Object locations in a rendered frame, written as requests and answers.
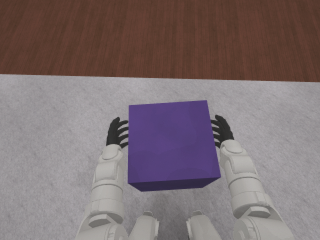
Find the robot right forearm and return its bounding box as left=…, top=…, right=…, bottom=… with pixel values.
left=219, top=139, right=295, bottom=240

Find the robot right hand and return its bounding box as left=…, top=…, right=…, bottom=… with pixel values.
left=210, top=115, right=234, bottom=149

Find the robot left hand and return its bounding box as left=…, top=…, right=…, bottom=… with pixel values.
left=106, top=117, right=129, bottom=149

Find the right robot shin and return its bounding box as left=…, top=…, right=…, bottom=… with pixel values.
left=191, top=210, right=208, bottom=218

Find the right robot upper arm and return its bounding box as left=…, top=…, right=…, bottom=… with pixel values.
left=233, top=216, right=295, bottom=240

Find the left robot upper arm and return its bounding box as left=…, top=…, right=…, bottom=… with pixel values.
left=75, top=222, right=129, bottom=240

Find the carton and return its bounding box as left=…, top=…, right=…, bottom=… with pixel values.
left=127, top=100, right=221, bottom=192

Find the robot left forearm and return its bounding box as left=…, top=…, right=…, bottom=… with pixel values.
left=74, top=144, right=127, bottom=240

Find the robot left thigh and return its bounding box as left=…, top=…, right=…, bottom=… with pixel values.
left=128, top=215, right=159, bottom=240

